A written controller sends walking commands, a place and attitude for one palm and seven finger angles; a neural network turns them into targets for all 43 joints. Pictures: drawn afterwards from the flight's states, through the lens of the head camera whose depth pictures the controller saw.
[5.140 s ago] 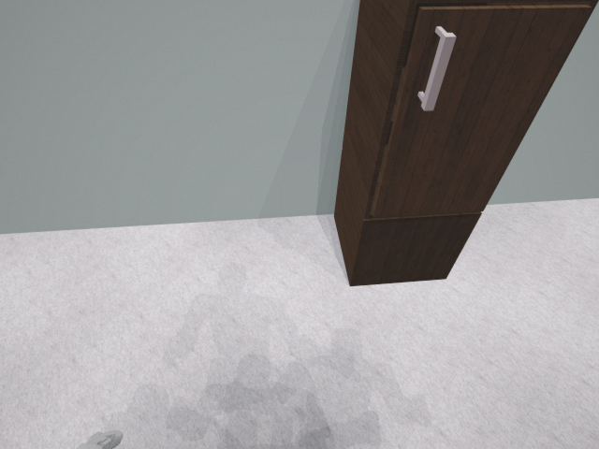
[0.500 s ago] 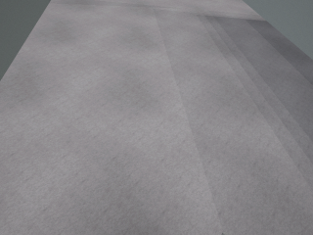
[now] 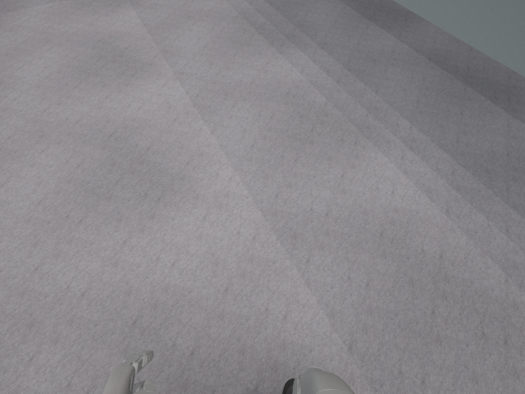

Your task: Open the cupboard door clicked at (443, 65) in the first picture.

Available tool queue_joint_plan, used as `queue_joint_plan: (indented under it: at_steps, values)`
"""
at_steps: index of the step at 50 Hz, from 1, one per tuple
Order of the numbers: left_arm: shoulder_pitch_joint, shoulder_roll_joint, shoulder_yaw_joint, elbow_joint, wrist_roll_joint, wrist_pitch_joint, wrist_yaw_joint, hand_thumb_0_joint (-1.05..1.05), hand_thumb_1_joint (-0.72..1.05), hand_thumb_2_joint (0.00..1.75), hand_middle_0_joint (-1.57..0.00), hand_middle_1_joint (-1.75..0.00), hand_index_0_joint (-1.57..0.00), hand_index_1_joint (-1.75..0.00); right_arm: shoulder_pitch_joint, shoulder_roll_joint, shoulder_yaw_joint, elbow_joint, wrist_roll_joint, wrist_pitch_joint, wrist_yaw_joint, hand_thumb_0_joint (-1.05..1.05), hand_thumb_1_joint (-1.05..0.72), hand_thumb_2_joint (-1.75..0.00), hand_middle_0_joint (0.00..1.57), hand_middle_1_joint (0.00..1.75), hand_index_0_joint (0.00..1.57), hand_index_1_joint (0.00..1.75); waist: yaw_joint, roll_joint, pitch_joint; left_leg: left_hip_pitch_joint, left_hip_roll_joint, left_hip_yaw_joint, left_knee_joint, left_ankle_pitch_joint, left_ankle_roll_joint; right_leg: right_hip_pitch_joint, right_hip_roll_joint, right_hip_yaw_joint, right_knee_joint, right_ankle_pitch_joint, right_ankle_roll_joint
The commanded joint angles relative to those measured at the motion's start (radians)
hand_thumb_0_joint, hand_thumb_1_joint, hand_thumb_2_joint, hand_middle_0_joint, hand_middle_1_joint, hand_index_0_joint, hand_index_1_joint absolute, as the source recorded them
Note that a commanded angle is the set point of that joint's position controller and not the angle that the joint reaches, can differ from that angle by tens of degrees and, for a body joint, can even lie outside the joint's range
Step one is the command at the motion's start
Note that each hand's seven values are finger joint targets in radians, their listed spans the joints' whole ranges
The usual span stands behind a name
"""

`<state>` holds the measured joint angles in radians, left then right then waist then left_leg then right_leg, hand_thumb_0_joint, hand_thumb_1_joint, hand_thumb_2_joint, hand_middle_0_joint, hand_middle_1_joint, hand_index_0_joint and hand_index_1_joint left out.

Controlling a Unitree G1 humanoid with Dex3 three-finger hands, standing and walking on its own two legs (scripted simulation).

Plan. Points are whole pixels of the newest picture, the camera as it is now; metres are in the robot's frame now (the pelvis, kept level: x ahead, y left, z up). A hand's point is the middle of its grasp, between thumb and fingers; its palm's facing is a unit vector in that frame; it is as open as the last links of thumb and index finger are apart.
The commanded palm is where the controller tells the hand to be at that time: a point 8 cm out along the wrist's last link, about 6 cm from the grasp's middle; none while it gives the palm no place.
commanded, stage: turn to face it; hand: left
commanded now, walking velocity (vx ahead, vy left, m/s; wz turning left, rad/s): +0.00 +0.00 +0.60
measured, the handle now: out of the picture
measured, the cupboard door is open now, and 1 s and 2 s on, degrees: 0 0 0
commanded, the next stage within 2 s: none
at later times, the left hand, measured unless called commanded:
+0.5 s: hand out of the picture +0.10 +0.26 -0.16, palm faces +0.27 -0.94 -0.19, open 7.3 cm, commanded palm none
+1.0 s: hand out of the picture +0.06 +0.20 -0.11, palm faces +0.52 -0.81 -0.28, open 7.3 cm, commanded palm none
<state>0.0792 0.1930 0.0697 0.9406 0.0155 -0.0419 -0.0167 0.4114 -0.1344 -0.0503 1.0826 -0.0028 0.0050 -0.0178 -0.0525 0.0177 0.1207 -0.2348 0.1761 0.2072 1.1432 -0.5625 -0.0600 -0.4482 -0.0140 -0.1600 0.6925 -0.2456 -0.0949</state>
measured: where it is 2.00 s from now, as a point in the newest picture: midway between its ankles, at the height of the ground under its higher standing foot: outside the picture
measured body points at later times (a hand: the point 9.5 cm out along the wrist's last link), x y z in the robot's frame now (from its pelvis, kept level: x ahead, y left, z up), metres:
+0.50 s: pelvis +0.06 +0.05 +0.02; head +0.10 +0.09 +0.46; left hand +0.08 +0.31 -0.14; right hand +0.14 -0.17 -0.12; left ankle +0.07 +0.14 -0.71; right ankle +0.06 -0.09 -0.63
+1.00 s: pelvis +0.07 -0.02 +0.03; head +0.11 -0.05 +0.48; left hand +0.04 +0.24 -0.09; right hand +0.26 -0.22 -0.13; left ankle +0.02 +0.11 -0.64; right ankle +0.10 -0.12 -0.71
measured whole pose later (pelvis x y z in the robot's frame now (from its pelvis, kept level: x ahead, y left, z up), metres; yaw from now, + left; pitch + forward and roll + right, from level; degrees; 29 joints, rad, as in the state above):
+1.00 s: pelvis +0.07 -0.02 +0.03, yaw +32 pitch +0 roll +2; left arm 0.18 0.16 0.04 0.88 0.01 0.02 0.02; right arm 0.21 -0.28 -0.11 0.93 -0.03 0.08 0.02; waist -0.04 0.06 0.03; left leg -0.54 -0.05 -0.04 1.04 -0.39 -0.05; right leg -0.21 -0.06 -0.09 0.52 -0.31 -0.02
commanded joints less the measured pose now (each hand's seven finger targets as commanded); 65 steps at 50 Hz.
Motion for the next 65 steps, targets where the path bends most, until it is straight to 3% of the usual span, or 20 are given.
queue_joint_plan:
  at_steps: [1, 4, 12, 16, 17, 18, 19, 22, 26, 36, 39, 42, 43, 44, 45, 46, 48, 51, 60, 65]
  values:
    - [0.169, 0.136, 0.015, 0.004, -0.008, 0.0, 0.046, 0.0, 0.9, 0.9, -0.2, -0.3, -0.2, -0.3, 0.009, -0.076, -0.005, -0.088, -0.009, -0.015, -0.01, 0.0, -0.9, -0.9, 0.2, 0.3, 0.2, 0.3, 0.063, -0.109, -0.261, -0.268, -0.013, -0.193, 0.23, 0.114, 0.007, 0.369, -0.346, 0.301, -0.297, 0.733, -0.101]
    - [0.05, 0.08, -0.012, -0.006, 0.003, -0.007, 0.051, 0.0, 0.9, 0.9, -0.2, -0.3, -0.2, -0.3, 0.089, -0.036, 0.007, -0.039, -0.013, 0.017, -0.009, 0.0, -0.9, -0.9, 0.2, 0.3, 0.2, 0.3, -0.021, -0.077, -0.167, -0.14, -0.017, -0.196, 0.007, 0.176, 0.008, 0.133, -0.282, 0.1, -0.355, 0.55, -0.04]
    - [0.06, 0.107, 0.019, -0.019, 0.013, 0.032, 0.052, 0.0, 0.9, 0.9, -0.2, -0.3, -0.2, -0.3, -0.092, -0.068, -0.01, -0.121, -0.014, 0.03, 0.016, 0.0, -0.9, -0.9, 0.2, 0.3, 0.2, 0.3, 0.04, -0.183, -0.064, -0.192, -0.041, -0.116, -0.246, 0.15, 0.001, 0.152, -0.337, 0.051, -0.371, 0.186, -0.047]
    - [0.075, 0.12, 0.031, -0.032, 0.003, 0.047, 0.05, 0.0, 0.9, 0.9, -0.2, -0.3, -0.2, -0.3, -0.042, -0.098, -0.022, -0.131, -0.022, 0.017, 0.024, 0.0, -0.9, -0.9, 0.2, 0.3, 0.2, 0.3, 0.016, -0.037, -0.111, -0.047, -0.079, -0.084, -0.536, 0.348, 0.015, 0.164, -0.304, -0.022, -0.15, 0.126, 0.029]
    - [0.099, 0.089, 0.03, -0.044, -0.005, 0.056, 0.046, 0.0, 0.9, 0.9, -0.2, -0.3, -0.2, -0.3, -0.01, -0.152, -0.035, -0.134, -0.026, 0.009, 0.025, 0.0, -0.9, -0.9, 0.2, 0.3, 0.2, 0.3, 0.008, 0.141, -0.125, -0.006, 0.001, -0.245, -0.678, 0.491, 0.059, 0.092, -0.227, -0.053, 0.003, -0.017, 0.082]
    - [0.096, 0.031, 0.02, -0.082, -0.012, 0.062, 0.042, 0.0, 0.9, 0.9, -0.2, -0.3, -0.2, -0.3, 0.024, -0.251, -0.055, -0.149, -0.03, 0.001, 0.021, 0.0, -0.9, -0.9, 0.2, 0.3, 0.2, 0.3, -0.008, 0.418, -0.113, 0.045, 0.227, -0.574, -0.818, 0.747, 0.174, -0.096, -0.096, -0.067, 0.236, -0.365, 0.161]
    - [0.027, 0.05, 0.018, -0.115, -0.001, 0.065, 0.042, 0.0, 0.9, 0.9, -0.2, -0.3, -0.2, -0.3, 0.039, -0.279, -0.062, -0.147, -0.036, 0.005, 0.013, 0.0, -0.9, -0.9, 0.2, 0.3, 0.2, 0.3, -0.032, 0.318, -0.12, 0.003, 0.292, -0.65, -0.862, 0.703, 0.261, -0.104, -0.073, 0.049, 0.425, -0.421, 0.152]
    - [0.02, 0.057, 0.033, -0.093, 0.009, 0.059, 0.032, 0.0, 0.9, 0.9, -0.2, -0.3, -0.2, -0.3, -0.078, -0.222, -0.047, -0.173, -0.028, -0.008, -0.005, 0.0, -0.9, -0.9, 0.2, 0.3, 0.2, 0.3, 0.014, 0.189, -0.165, 0.054, 0.149, -0.507, -0.816, 0.656, 0.206, -0.186, -0.094, 0.143, 0.547, -0.19, 0.158]
    - [0.067, 0.07, 0.032, -0.065, 0.0, 0.062, 0.03, 0.0, 0.9, 0.9, -0.2, -0.3, -0.2, -0.3, -0.098, -0.222, -0.048, -0.188, -0.02, -0.019, -0.01, 0.0, -0.9, -0.9, 0.2, 0.3, 0.2, 0.3, 0.023, 0.064, -0.249, 0.152, 0.083, -0.412, -0.786, 0.778, 0.198, -0.143, -0.081, 0.155, 0.478, -0.118, 0.181]
    - [0.03, 0.09, 0.023, -0.097, -0.009, 0.07, 0.042, 0.0, 0.9, 0.9, -0.2, -0.3, -0.2, -0.3, -0.11, -0.266, -0.07, -0.184, -0.024, 0.01, 0.005, 0.0, -0.9, -0.9, 0.2, 0.3, 0.2, 0.3, -0.002, 0.135, -0.196, 0.112, 0.067, -0.543, -0.805, 0.64, 0.235, -0.04, -0.043, 0.158, 0.193, -0.209, 0.188]
    - [0.062, 0.091, 0.021, -0.099, -0.013, 0.066, 0.044, 0.0, 0.9, 0.9, -0.2, -0.3, -0.2, -0.3, -0.152, -0.278, -0.076, -0.2, -0.025, 0.02, 0.01, 0.0, -0.9, -0.9, 0.2, 0.3, 0.2, 0.3, 0.011, 0.163, -0.199, 0.037, 0.038, -0.579, -0.792, 0.624, 0.223, 0.079, -0.012, 0.151, 0.054, -0.203, 0.172]
    - [0.181, 0.114, 0.031, -0.077, -0.015, 0.06, 0.048, 0.0, 0.9, 0.9, -0.2, -0.3, -0.2, -0.3, -0.23, -0.275, -0.082, -0.234, -0.02, 0.03, 0.017, 0.0, -0.9, -0.9, 0.2, 0.3, 0.2, 0.3, 0.073, 0.141, -0.199, -0.134, -0.032, -0.566, -0.752, 0.457, 0.162, 0.311, -0.002, 0.13, -0.211, -0.039, 0.153]
    - [0.226, 0.17, 0.041, -0.076, -0.005, 0.05, 0.053, 0.0, 0.9, 0.9, -0.2, -0.3, -0.2, -0.3, -0.242, -0.236, -0.079, -0.246, -0.012, 0.033, 0.023, 0.0, -0.9, -0.9, 0.2, 0.3, 0.2, 0.3, 0.098, 0.008, -0.208, -0.262, -0.105, -0.501, -0.632, 0.324, 0.102, 0.444, -0.103, 0.217, -0.38, -0.04, 0.123]
    - [0.214, 0.274, 0.06, -0.091, 0.015, 0.041, 0.06, 0.0, 0.9, 0.9, -0.2, -0.3, -0.2, -0.3, -0.222, -0.152, -0.068, -0.271, -0.007, 0.033, 0.024, 0.0, -0.9, -0.9, 0.2, 0.3, 0.2, 0.3, 0.1, -0.333, -0.177, -0.463, -0.257, -0.283, -0.351, 0.069, 0.008, 0.497, -0.411, 0.544, -0.506, -0.146, 0.015]
    - [0.16, 0.282, 0.047, -0.118, 0.006, 0.049, 0.063, 0.0, 0.9, 0.9, -0.2, -0.3, -0.2, -0.3, -0.26, -0.214, -0.079, -0.282, -0.022, 0.033, 0.024, 0.0, -0.9, -0.9, 0.2, 0.3, 0.2, 0.3, 0.096, -0.29, -0.131, -0.422, -0.216, -0.289, -0.152, -0.011, 0.013, 0.288, -0.503, 0.558, -0.51, -0.117, -0.036]
    - [0.076, 0.224, 0.036, -0.143, 0.005, 0.045, 0.062, 0.0, 0.9, 0.9, -0.2, -0.3, -0.2, -0.3, -0.231, -0.221, -0.08, -0.264, -0.028, 0.042, 0.031, 0.0, -0.9, -0.9, 0.2, 0.3, 0.2, 0.3, 0.043, -0.186, -0.095, -0.388, -0.188, -0.322, -0.042, 0.08, 0.019, 0.193, -0.435, 0.455, -0.515, -0.156, -0.034]
    - [0.008, 0.178, 0.024, -0.153, 0.001, 0.041, 0.059, 0.0, 0.9, 0.9, -0.2, -0.3, -0.2, -0.3, -0.204, -0.203, -0.079, -0.228, -0.027, 0.055, 0.04, 0.0, -0.9, -0.9, 0.2, 0.3, 0.2, 0.3, 0.003, -0.183, -0.036, -0.382, -0.161, -0.276, 0.057, 0.162, 0.004, 0.16, -0.335, 0.317, -0.465, -0.007, 0.013]
    - [0.085, 0.144, 0.009, -0.132, 0.001, 0.025, 0.05, 0.0, 0.9, 0.9, -0.2, -0.3, -0.2, -0.3, -0.196, -0.188, -0.07, -0.214, -0.022, 0.054, 0.047, 0.0, -0.9, -0.9, 0.2, 0.3, 0.2, 0.3, 0.02, -0.189, -0.058, -0.402, -0.158, -0.227, 0.081, 0.239, -0.023, 0.287, -0.272, 0.146, -0.375, 0.294, 0.025]
    - [0.218, 0.199, 0.024, -0.086, 0.014, 0.036, 0.051, 0.0, 0.9, 0.9, -0.2, -0.3, -0.2, -0.3, -0.357, -0.178, -0.044, -0.257, -0.016, 0.056, 0.048, 0.0, -0.9, -0.9, 0.2, 0.3, 0.2, 0.3, 0.096, -0.213, -0.096, -0.321, -0.124, -0.149, -0.192, 0.142, -0.03, 0.398, -0.353, 0.095, -0.325, 0.426, -0.024]
    - [0.217, 0.234, 0.038, -0.073, 0.014, 0.047, 0.046, 0.0, 0.9, 0.9, -0.2, -0.3, -0.2, -0.3, -0.335, -0.173, -0.029, -0.262, -0.009, 0.035, 0.046, 0.0, -0.9, -0.9, 0.2, 0.3, 0.2, 0.3, 0.099, -0.252, -0.156, -0.154, -0.145, -0.082, -0.455, 0.154, 0.007, 0.405, -0.374, 0.037, -0.226, 0.504, -0.006]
